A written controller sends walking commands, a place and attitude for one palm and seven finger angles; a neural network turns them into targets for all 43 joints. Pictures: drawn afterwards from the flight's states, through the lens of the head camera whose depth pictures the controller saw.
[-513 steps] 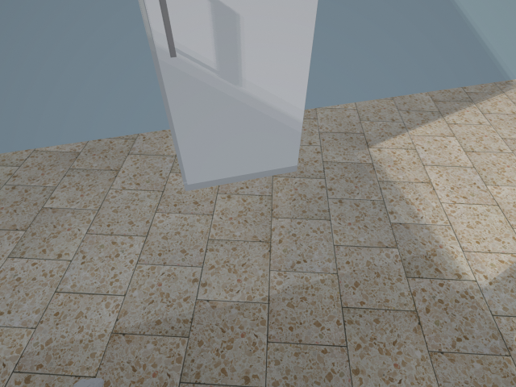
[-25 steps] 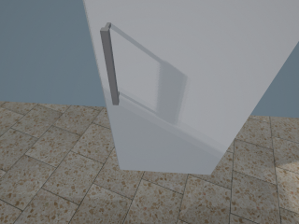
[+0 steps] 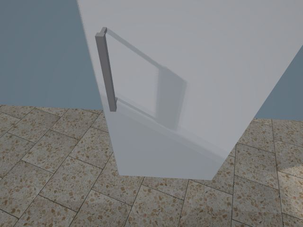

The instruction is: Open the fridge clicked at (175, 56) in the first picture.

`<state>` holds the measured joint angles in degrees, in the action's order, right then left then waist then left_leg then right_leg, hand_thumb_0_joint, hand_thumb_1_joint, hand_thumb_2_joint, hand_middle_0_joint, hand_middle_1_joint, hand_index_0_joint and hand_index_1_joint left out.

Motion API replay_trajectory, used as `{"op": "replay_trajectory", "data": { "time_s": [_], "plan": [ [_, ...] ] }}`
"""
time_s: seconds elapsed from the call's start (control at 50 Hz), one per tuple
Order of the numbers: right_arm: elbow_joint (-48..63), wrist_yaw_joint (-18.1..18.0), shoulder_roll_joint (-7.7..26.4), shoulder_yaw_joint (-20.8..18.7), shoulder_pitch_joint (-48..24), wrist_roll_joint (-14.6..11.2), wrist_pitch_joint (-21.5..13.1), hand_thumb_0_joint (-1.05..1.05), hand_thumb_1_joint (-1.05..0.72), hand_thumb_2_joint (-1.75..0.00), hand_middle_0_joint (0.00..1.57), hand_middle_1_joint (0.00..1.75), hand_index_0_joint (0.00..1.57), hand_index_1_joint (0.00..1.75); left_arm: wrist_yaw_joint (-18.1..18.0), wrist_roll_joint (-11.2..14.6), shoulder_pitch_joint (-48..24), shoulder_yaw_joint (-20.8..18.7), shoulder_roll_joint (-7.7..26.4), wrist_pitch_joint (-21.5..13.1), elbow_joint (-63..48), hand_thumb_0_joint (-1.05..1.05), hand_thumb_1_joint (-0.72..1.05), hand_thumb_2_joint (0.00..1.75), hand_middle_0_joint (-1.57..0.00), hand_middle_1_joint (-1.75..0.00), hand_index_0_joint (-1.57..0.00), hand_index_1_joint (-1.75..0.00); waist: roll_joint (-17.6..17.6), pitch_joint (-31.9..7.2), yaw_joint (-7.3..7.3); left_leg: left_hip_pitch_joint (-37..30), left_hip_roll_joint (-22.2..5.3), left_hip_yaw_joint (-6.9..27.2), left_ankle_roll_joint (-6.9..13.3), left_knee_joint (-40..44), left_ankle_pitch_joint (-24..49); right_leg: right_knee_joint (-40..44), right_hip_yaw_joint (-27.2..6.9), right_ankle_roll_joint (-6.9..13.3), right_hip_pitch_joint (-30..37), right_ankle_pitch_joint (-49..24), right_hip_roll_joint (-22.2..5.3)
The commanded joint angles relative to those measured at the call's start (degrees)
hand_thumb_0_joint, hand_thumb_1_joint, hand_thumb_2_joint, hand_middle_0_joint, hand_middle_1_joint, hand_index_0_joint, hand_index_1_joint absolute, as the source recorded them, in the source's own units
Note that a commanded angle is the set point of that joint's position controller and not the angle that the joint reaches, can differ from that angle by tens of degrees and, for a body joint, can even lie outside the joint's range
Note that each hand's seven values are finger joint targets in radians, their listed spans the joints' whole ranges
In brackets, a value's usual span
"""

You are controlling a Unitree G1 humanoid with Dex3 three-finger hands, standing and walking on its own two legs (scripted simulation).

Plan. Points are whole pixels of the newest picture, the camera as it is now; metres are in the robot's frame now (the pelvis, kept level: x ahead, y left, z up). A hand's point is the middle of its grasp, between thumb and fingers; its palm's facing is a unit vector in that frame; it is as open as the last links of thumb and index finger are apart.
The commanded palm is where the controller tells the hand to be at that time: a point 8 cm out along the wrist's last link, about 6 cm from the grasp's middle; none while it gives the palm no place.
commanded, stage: look again from close up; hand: left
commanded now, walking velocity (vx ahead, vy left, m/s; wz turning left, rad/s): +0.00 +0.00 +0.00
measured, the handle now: (109, 74) +0.51 +0.17 +0.13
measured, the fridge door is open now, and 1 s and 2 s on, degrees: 0 0 0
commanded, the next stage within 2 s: none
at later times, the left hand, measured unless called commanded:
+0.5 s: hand out of the picture +0.03 +0.20 -0.17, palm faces +0.01 -0.98 -0.22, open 7.4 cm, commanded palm none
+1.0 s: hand out of the picture +0.03 +0.19 -0.17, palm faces +0.01 -0.98 -0.21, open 7.4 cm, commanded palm none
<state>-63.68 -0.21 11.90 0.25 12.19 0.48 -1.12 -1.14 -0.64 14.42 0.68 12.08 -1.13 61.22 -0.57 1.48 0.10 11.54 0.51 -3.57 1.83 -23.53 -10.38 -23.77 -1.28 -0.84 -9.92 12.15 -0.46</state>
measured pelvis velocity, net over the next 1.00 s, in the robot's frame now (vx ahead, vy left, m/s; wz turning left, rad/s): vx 0.02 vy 0.00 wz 0.01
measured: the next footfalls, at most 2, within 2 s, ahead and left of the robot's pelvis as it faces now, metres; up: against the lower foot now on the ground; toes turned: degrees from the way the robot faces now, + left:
none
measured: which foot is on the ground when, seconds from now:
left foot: down 0.00-1.00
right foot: down 0.00-1.00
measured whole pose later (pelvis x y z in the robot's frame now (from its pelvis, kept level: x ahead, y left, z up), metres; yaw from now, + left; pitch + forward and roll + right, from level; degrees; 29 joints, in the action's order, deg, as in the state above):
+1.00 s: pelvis +0.02 +0.00 +0.00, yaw +0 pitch -1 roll +0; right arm -65.4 -0.6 11.6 0.7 12.5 0.4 -1.4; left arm -1.1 -0.6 14.9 0.7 12.0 -1.0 63.1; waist -0.9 1.5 0.5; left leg 9.4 0.9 -3.2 1.8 -21.6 -10.8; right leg -21.9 -1.0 -1.0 -7.7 12.8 -0.8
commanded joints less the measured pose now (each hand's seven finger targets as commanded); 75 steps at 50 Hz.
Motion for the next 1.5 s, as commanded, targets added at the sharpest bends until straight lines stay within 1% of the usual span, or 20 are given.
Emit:
{"op": "replay_trajectory", "data": {
  "time_s": [0.0,0.04,0.12,0.14,0.2,0.26,0.32,0.4,0.46,0.52,0.68,0.78,0.84,1.0,1.1,1.12,1.2,1.3,1.42,1.48],
  "plan": [
    [2.3,-0.6,8.0,-1.6,1.2,0.2,-0.8,0.0,-0.9,-0.9,0.2,0.3,0.2,0.3,-0.7,-0.2,2.2,-1.2,7.6,-0.9,-2.3,0.0,0.9,0.9,-0.2,-0.3,-0.2,-0.3,0.7,1.0,-0.18,-1.0,-6.9,7.3,-0.2,6.0,-0.3,5.0,-5.0,2.6,-2.5,-2.1,-5.2],
    [2.4,-0.7,8.2,-1.5,1.2,0.1,-0.8,0.0,-0.9,-0.9,0.2,0.3,0.2,0.3,-0.7,-0.2,2.2,-1.2,7.7,-1.0,-2.3,0.0,0.9,0.9,-0.2,-0.3,-0.2,-0.3,-0.2,0.9,-0.23,-1.3,-7.0,7.1,-0.1,5.7,1.3,5.1,-5.1,2.6,-2.1,-3.4,-5.3],
    [2.1,-0.7,8.3,-1.4,0.9,0.1,-0.8,0.0,-0.9,-0.9,0.2,0.3,0.2,0.3,-0.6,-0.2,2.2,-1.1,7.8,-0.9,-2.1,0.0,0.9,0.9,-0.2,-0.3,-0.2,-0.3,0.7,1.6,-0.03,-1.0,-7.0,7.3,-0.1,6.4,0.5,5.4,-4.7,2.5,-2.0,-2.5,-5.3],
    [2.2,-0.7,8.4,-1.4,1.0,0.2,-0.9,0.0,-0.9,-0.9,0.2,0.3,0.2,0.3,-0.6,-0.2,2.1,-1.2,7.8,-0.9,-2.0,0.0,0.9,0.9,-0.2,-0.3,-0.2,-0.3,0.4,0.5,-0.15,-1.5,-7.1,7.4,-0.1,6.3,1.4,5.1,-4.7,2.5,-1.4,-3.2,-5.3],
    [2.0,-0.7,8.6,-1.3,0.9,0.2,-0.9,0.0,-0.9,-0.9,0.2,0.3,0.2,0.3,-0.5,-0.1,2.1,-1.2,7.8,-0.8,-1.7,0.0,0.9,0.9,-0.2,-0.3,-0.2,-0.3,0.9,0.4,-0.13,-1.8,-7.2,7.5,-0.1,6.8,0.6,5.1,-4.5,2.4,-1.5,-2.5,-5.3],
    [1.8,-0.8,8.6,-1.3,1.0,0.2,-1.0,0.0,-0.9,-0.9,0.2,0.3,0.2,0.3,-0.6,-0.1,2.1,-1.2,7.8,-0.9,-1.5,0.0,0.9,0.9,-0.2,-0.3,-0.2,-0.3,0.6,-0.4,-0.07,-2.5,-7.2,7.5,0.0,6.3,3.5,4.9,-4.3,2.4,-0.7,-4.3,-5.4],
    [1.6,-0.9,8.2,-1.2,1.0,0.1,-1.0,0.0,-0.9,-0.9,0.2,0.3,0.2,0.3,-0.6,-0.2,2.3,-1.1,7.7,-0.8,-1.3,0.0,0.9,0.9,-0.2,-0.3,-0.2,-0.3,0.2,0.3,0.09,-2.4,-7.3,7.5,0.0,6.4,4.1,5.0,-4.2,2.3,-0.6,-4.7,-5.4],
    [1.3,-0.9,8.3,-1.2,0.9,0.1,-0.9,0.0,-0.9,-0.9,0.2,0.3,0.2,0.3,-0.6,-0.1,2.4,-1.0,7.5,-0.7,-1.0,0.0,0.9,0.9,-0.2,-0.3,-0.2,-0.3,0.4,1.5,-0.04,-2.1,-7.2,7.4,-0.2,7.0,1.5,5.5,-4.3,2.3,-1.6,-2.6,-5.3],
    [1.2,-0.9,8.2,-1.2,1.3,0.1,-1.0,0.0,-0.9,-0.9,0.2,0.3,0.2,0.3,-0.6,-0.1,2.6,-1.1,7.6,-0.9,-0.9,0.0,0.9,0.9,-0.2,-0.3,-0.2,-0.3,0.4,-0.1,-0.03,-2.8,-7.1,7.3,-0.1,6.5,3.9,5.3,-4.2,2.3,-0.4,-4.5,-5.6],
    [1.2,-1.0,8.0,-1.2,1.3,0.1,-1.1,0.0,-0.9,-0.9,0.2,0.3,0.2,0.3,-0.7,-0.2,2.8,-1.1,7.5,-0.9,-0.8,0.0,0.9,0.9,-0.2,-0.3,-0.2,-0.3,0.0,-0.1,0.1,-3.2,-7.2,7.2,0.0,5.9,5.9,5.2,-4.2,2.3,-0.3,-5.9,-5.5],
    [0.9,-1.0,7.7,-1.1,1.4,0.1,-1.0,0.0,-0.9,-0.9,0.2,0.3,0.2,0.3,-0.7,-0.1,2.8,-1.1,7.3,-0.8,-0.5,0.0,0.9,0.9,-0.2,-0.3,-0.2,-0.3,0.1,1.5,0.06,-2.3,-7.1,7.2,-0.2,6.8,2.6,5.7,-4.1,2.2,-1.2,-3.3,-5.5],
    [0.8,-1.0,7.7,-1.2,1.5,0.1,-1.1,0.0,-0.9,-0.9,0.2,0.3,0.2,0.3,-0.7,-0.1,2.9,-1.2,7.3,-0.9,-0.6,0.0,0.9,0.9,-0.2,-0.3,-0.2,-0.3,0.8,0.7,0.13,-2.8,-7.1,7.1,-0.1,6.5,4.3,5.6,-4.0,2.2,-0.7,-4.5,-5.6],
    [0.8,-1.1,7.6,-1.1,1.7,0.1,-1.2,0.0,-0.9,-0.9,0.2,0.3,0.2,0.3,-0.7,-0.2,2.8,-1.2,7.2,-0.9,-0.5,0.0,0.9,0.9,-0.2,-0.3,-0.2,-0.3,0.3,0.6,0.03,-2.8,-7.1,7.2,-0.1,6.3,5.6,5.4,-4.0,2.3,-0.3,-5.4,-5.6],
    [0.6,-1.1,7.6,-1.2,1.8,0.1,-1.1,0.0,-0.9,-0.9,0.2,0.3,0.2,0.3,-0.6,-0.1,2.8,-1.2,7.0,-0.8,-0.2,0.0,0.9,0.9,-0.2,-0.3,-0.2,-0.3,0.7,1.6,0.1,-2.3,-7.0,7.4,-0.2,7.0,2.8,5.7,-3.9,2.2,-1.0,-3.1,-5.5],
    [0.5,-1.2,7.5,-1.1,2.1,0.1,-1.1,0.0,-0.9,-0.9,0.2,0.3,0.2,0.3,-0.6,-0.1,3.0,-1.2,7.0,-0.8,-0.1,0.0,0.9,0.9,-0.2,-0.3,-0.2,-0.3,0.5,1.1,0.08,-2.6,-7.1,7.4,-0.2,7.0,3.1,5.7,-3.8,2.2,-0.8,-3.2,-5.5],
    [0.6,-1.2,7.3,-1.2,2.2,0.1,-1.1,0.0,-0.9,-0.9,0.2,0.3,0.2,0.3,-0.7,-0.2,3.3,-1.2,6.9,-0.8,-0.1,0.0,0.9,0.9,-0.2,-0.3,-0.2,-0.3,0.2,0.9,0.18,-2.9,-7.2,7.3,-0.1,6.5,4.6,5.6,-3.8,2.2,-0.6,-4.4,-5.5],
    [0.4,-1.2,7.4,-1.1,2.3,0.1,-1.1,0.0,-0.9,-0.9,0.2,0.3,0.2,0.3,-0.6,-0.1,3.2,-1.2,6.9,-0.7,0.1,0.0,0.9,0.9,-0.2,-0.3,-0.2,-0.3,0.4,1.4,0.09,-2.5,-7.1,7.5,-0.2,7.2,2.7,5.6,-3.9,2.2,-1.0,-3.0,-5.4],
    [0.3,-1.2,7.3,-1.1,2.1,0.1,-1.1,0.0,-0.9,-0.9,0.2,0.3,0.2,0.3,-0.7,-0.1,3.3,-1.2,6.7,-0.8,0.1,0.0,0.9,0.9,-0.2,-0.3,-0.2,-0.3,0.3,1.5,0.09,-2.8,-7.1,7.3,-0.2,6.9,3.3,5.7,-4.0,2.3,-1.3,-3.5,-5.5],
    [0.3,-1.2,7.2,-1.2,2.2,0.1,-1.2,0.0,-0.9,-0.9,0.2,0.3,0.2,0.3,-0.7,-0.2,3.6,-1.3,6.9,-1.0,0.1,0.0,0.9,0.9,-0.2,-0.3,-0.2,-0.3,-0.1,0.7,0.18,-3.3,-7.2,7.0,-0.1,5.9,6.0,5.6,-4.1,2.3,-0.5,-5.8,-5.6],
    [0.1,-1.2,7.2,-1.2,2.0,0.1,-1.1,0.0,-0.9,-0.9,0.2,0.3,0.2,0.3,-0.7,-0.1,3.3,-1.2,6.9,-1.0,0.2,0.0,0.9,0.9,-0.2,-0.3,-0.2,-0.3,-0.2,1.7,0.15,-2.7,-7.1,7.1,-0.3,6.5,4.0,6.0,-4.0,2.2,-1.1,-3.9,-5.6]
  ]
}}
